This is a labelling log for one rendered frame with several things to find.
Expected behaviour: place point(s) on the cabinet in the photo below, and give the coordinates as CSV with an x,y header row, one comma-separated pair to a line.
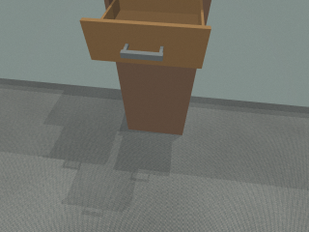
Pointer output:
x,y
156,98

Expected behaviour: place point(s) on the drawer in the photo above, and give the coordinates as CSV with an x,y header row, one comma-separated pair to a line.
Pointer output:
x,y
146,25

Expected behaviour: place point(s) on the handle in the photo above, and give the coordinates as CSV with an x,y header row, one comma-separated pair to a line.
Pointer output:
x,y
142,55

